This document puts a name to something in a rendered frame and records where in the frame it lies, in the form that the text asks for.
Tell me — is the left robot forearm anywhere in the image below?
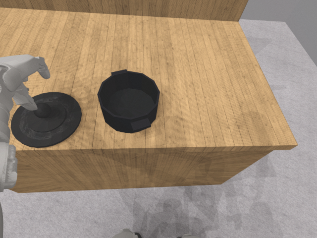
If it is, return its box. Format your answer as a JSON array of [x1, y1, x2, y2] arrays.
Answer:
[[0, 62, 22, 143]]

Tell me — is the pot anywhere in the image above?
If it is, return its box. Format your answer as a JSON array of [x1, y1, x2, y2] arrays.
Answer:
[[97, 69, 160, 133]]

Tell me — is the robot left hand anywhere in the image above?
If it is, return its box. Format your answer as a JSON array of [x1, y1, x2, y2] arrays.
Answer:
[[0, 54, 50, 111]]

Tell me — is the knob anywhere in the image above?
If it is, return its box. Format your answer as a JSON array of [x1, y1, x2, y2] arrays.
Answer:
[[33, 103, 52, 118]]

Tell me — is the left robot shin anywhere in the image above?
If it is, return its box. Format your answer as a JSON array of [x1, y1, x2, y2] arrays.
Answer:
[[120, 228, 133, 233]]

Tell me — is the robot left upper arm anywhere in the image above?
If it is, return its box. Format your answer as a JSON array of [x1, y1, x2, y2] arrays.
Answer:
[[0, 142, 18, 238]]

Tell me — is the table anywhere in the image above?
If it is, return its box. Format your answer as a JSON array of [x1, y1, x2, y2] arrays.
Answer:
[[0, 0, 298, 193]]

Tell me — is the lid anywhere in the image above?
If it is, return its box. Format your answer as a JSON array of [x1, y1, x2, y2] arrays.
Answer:
[[11, 92, 82, 148]]

